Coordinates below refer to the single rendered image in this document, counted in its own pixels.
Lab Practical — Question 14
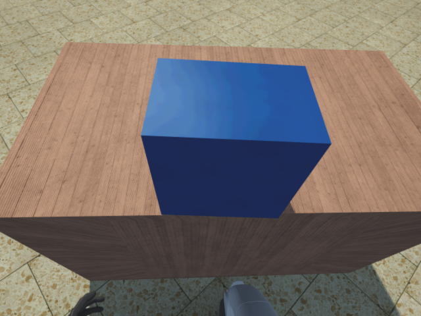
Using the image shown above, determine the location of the robot right shin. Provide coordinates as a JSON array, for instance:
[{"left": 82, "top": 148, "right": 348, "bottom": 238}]
[{"left": 230, "top": 281, "right": 244, "bottom": 288}]

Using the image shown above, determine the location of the robot right thigh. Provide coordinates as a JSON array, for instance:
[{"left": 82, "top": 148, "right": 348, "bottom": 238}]
[{"left": 224, "top": 284, "right": 278, "bottom": 316}]

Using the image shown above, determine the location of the robot left hand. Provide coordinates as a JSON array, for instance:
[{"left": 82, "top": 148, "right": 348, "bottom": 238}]
[{"left": 68, "top": 290, "right": 105, "bottom": 316}]

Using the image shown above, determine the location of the pedestal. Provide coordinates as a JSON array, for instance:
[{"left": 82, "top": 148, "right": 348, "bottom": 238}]
[{"left": 0, "top": 42, "right": 421, "bottom": 281}]

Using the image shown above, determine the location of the carton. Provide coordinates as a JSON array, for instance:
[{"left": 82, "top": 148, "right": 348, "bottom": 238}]
[{"left": 141, "top": 58, "right": 332, "bottom": 219}]

